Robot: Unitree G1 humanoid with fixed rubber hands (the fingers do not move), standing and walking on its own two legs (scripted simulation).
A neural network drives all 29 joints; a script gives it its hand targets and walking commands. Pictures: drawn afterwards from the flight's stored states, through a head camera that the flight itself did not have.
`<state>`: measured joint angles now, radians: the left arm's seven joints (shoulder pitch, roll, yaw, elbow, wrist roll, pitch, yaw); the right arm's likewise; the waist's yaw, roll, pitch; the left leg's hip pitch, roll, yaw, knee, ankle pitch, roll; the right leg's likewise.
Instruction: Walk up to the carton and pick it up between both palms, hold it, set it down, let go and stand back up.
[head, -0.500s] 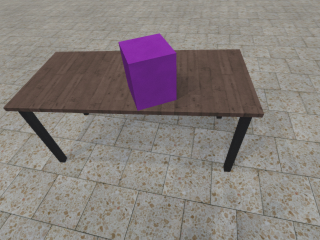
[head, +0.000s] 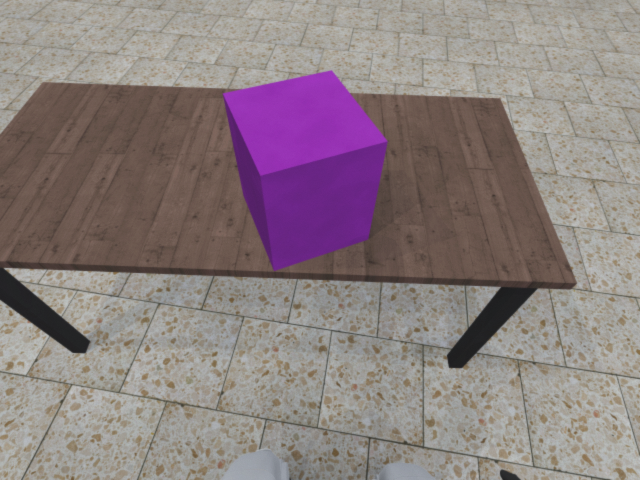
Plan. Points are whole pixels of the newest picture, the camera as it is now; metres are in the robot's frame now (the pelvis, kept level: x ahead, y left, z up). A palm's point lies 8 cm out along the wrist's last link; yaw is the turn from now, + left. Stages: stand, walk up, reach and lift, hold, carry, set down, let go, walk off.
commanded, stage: walk up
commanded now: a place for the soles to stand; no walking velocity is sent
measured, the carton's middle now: (302, 173) +0.61 +0.05 -0.04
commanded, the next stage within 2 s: none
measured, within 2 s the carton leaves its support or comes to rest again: neither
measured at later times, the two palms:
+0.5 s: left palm (118, 383) +0.24 +0.30 -0.09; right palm (487, 427) +0.20 -0.22 -0.12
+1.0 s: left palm (110, 360) +0.28 +0.33 -0.11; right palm (477, 399) +0.23 -0.20 -0.10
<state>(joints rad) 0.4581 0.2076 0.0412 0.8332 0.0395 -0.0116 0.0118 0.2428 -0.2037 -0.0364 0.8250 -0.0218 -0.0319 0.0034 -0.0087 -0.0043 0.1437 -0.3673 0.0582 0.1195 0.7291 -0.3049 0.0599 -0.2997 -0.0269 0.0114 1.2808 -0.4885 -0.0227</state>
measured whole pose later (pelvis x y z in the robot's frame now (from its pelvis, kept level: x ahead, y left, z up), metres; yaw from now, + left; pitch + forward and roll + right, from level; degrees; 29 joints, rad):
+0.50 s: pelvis +0.15 +0.05 +0.01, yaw -3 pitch -4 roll +0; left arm 0.30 0.21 0.03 0.69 0.04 -0.02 0.06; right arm 0.28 -0.29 -0.03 0.76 -0.03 0.07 0.03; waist 0.00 0.07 0.16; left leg -0.44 0.08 0.01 1.09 -0.48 -0.04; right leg -0.32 -0.08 -0.05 0.64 -0.24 0.00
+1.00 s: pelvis +0.15 +0.07 +0.00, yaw -2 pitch -2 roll -2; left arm 0.18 0.27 0.04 0.70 0.02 0.05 -0.02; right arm 0.27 -0.30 -0.04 0.64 -0.02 0.02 -0.02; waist -0.02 0.03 0.15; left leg -0.42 0.10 -0.02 0.77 -0.31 -0.03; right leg -0.30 0.01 -0.03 0.70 -0.34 0.01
